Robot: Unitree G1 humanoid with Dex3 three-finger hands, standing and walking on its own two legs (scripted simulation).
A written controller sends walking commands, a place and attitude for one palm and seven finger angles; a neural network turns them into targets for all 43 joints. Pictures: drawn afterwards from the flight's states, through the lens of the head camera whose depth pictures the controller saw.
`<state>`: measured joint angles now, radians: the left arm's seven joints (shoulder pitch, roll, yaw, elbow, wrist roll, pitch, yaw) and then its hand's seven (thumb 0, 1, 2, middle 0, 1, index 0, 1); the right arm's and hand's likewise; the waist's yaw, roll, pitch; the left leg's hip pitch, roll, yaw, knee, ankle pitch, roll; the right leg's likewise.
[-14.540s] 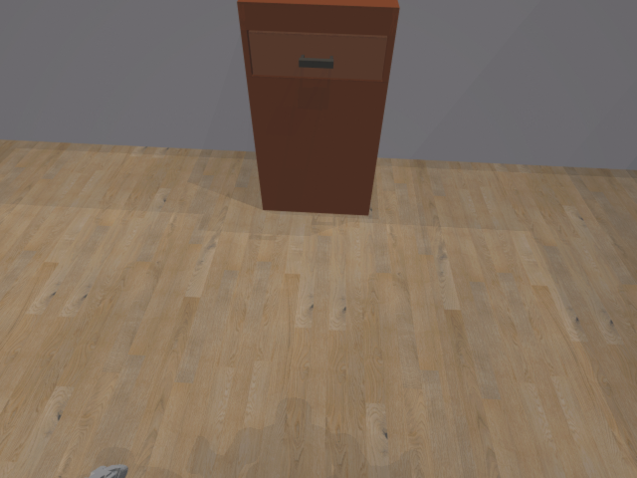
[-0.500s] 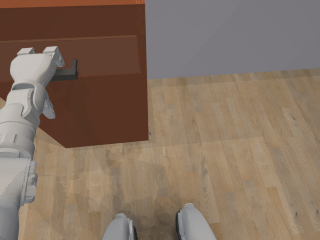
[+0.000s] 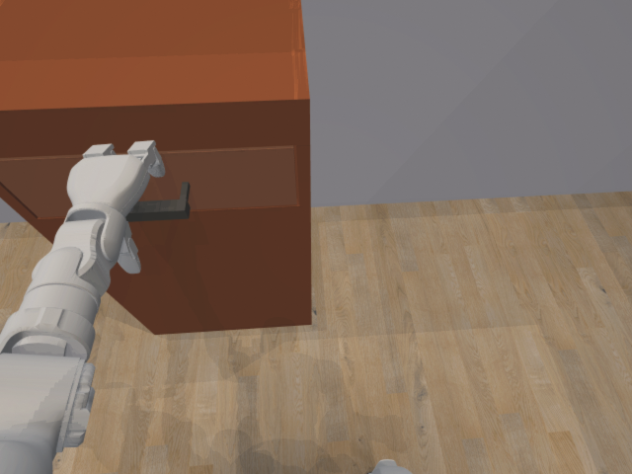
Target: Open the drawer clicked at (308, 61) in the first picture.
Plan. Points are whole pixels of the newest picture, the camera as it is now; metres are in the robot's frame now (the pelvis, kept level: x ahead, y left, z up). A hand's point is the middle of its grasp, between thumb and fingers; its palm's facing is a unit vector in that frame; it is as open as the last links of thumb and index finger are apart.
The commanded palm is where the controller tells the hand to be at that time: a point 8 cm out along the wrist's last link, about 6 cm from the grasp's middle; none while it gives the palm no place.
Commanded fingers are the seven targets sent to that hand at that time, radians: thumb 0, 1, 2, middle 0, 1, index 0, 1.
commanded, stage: re-aim the fingers above the handle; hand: left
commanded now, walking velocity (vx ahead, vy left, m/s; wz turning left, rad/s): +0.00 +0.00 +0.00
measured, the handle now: (152, 200) +0.52 +0.25 -0.02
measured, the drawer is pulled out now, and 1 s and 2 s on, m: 0.00 0.00 0.00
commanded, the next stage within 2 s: none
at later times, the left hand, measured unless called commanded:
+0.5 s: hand (126, 212) +0.45 +0.25 +0.04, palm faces -0.06 -0.02 -1.00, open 13.8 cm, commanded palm +0.43 +0.25 +0.09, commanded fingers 0.00 -0.50 0.30 -0.30 -1.20 -0.30 -1.20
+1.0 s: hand (129, 208) +0.46 +0.25 +0.03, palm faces -0.06 -0.02 -1.00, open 13.8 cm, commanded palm +0.44 +0.26 +0.09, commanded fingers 0.00 -0.50 0.30 -0.30 -1.20 -0.30 -1.20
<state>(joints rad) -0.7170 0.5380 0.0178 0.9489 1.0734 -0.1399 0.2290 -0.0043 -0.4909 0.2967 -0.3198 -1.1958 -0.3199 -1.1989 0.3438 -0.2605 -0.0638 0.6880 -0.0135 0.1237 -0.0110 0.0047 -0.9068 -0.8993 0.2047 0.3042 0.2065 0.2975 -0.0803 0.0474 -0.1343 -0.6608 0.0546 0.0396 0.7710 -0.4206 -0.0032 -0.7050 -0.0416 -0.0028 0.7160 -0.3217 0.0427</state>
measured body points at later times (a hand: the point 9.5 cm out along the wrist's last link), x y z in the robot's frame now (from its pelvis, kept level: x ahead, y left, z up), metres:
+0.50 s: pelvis -0.01 -0.01 +0.00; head +0.08 -0.02 +0.44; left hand +0.45 +0.25 +0.10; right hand +0.03 -0.29 -0.13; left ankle -0.04 +0.12 -0.71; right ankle +0.00 -0.15 -0.71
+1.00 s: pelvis -0.02 +0.00 -0.01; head +0.08 +0.00 +0.43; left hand +0.46 +0.25 +0.09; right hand -0.02 -0.28 -0.13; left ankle -0.04 +0.12 -0.71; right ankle +0.00 -0.15 -0.71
